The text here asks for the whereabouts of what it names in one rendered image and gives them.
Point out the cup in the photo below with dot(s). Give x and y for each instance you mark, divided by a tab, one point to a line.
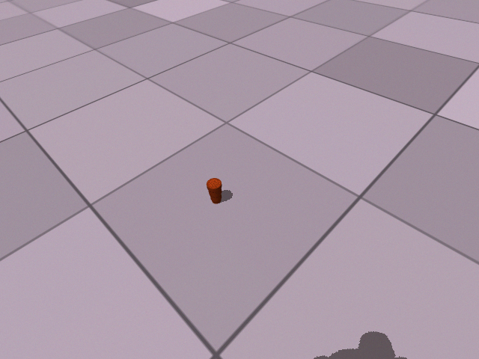
214	187

